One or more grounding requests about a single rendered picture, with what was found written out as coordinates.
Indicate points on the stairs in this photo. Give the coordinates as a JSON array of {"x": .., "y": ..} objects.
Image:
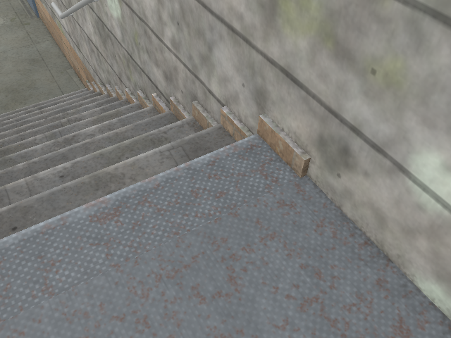
[{"x": 73, "y": 149}]

